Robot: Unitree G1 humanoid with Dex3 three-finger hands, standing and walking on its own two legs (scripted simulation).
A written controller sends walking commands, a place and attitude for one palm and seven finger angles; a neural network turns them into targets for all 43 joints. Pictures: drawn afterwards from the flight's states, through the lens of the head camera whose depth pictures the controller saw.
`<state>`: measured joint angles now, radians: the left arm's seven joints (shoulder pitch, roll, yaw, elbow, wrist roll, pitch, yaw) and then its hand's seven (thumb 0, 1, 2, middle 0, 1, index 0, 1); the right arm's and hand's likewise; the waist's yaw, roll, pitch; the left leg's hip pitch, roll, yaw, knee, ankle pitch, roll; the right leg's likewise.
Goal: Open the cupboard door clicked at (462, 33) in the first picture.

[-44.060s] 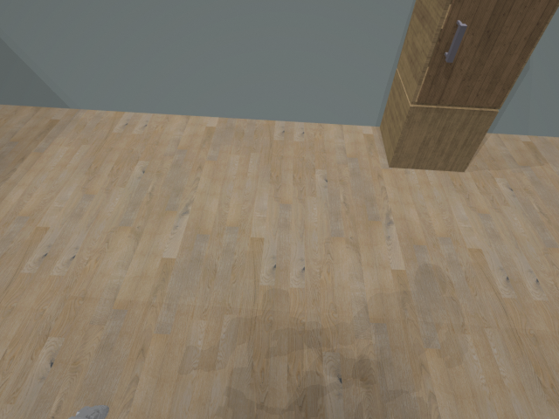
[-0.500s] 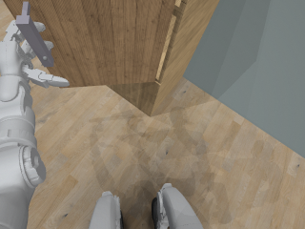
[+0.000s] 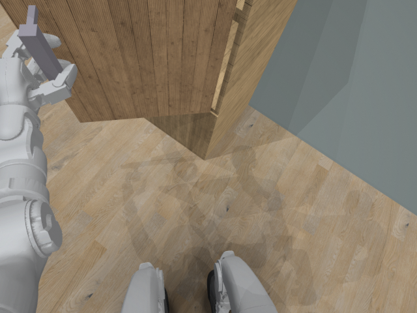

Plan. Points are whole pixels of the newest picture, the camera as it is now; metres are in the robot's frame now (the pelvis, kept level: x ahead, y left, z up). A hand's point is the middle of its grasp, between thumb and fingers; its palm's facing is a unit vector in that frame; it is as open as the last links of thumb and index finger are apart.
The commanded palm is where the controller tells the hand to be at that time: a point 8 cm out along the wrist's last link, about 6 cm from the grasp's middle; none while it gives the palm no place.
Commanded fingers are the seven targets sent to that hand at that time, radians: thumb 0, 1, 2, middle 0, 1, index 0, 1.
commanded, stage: close the thumb around the handle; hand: left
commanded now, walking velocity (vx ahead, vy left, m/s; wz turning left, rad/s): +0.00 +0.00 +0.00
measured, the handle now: (49, 53) +0.58 +0.24 +0.05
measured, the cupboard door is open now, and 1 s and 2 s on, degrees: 45 73 92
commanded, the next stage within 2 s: pull the door open along its arc in 0.18 s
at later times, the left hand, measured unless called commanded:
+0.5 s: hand (62, 85) +0.51 +0.21 +0.05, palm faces +0.07 -1.00 -0.01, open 6.1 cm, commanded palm +0.46 +0.25 +0.05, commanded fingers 0.00 0.90 0.90 -0.40 -1.35 -0.40 -1.35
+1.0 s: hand (111, 153) +0.38 +0.13 +0.05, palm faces +0.43 -0.90 +0.04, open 6.4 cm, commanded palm +0.31 +0.18 +0.05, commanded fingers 0.00 0.90 0.90 -0.40 -1.35 -0.40 -1.35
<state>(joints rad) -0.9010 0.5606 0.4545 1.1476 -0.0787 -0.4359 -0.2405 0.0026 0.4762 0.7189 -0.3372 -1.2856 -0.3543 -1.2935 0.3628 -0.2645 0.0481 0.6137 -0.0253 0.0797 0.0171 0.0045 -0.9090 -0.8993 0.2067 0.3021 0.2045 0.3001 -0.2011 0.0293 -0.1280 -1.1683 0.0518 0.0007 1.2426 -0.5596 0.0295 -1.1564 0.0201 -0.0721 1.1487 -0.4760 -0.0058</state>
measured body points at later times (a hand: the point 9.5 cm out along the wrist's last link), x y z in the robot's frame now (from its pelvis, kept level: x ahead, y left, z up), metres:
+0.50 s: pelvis +0.00 +0.00 +0.00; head +0.16 +0.03 +0.42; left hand +0.50 +0.26 +0.05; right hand +0.01 -0.26 -0.11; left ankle +0.00 +0.10 -0.63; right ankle +0.03 -0.12 -0.63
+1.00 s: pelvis +0.02 -0.01 +0.02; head +0.12 +0.00 +0.46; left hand +0.35 +0.17 +0.05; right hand +0.18 -0.23 -0.09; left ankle +0.00 +0.10 -0.63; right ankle +0.03 -0.12 -0.63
